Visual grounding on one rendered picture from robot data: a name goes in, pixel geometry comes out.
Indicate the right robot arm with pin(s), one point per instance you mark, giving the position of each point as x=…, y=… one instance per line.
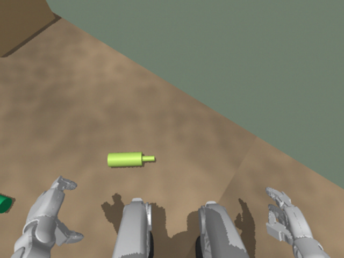
x=308, y=248

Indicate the left robot hand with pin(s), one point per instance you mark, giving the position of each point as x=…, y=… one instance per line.
x=49, y=203

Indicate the left robot arm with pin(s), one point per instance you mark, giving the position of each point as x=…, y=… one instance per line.
x=37, y=240

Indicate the right robot hand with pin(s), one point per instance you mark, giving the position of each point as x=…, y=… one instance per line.
x=291, y=223

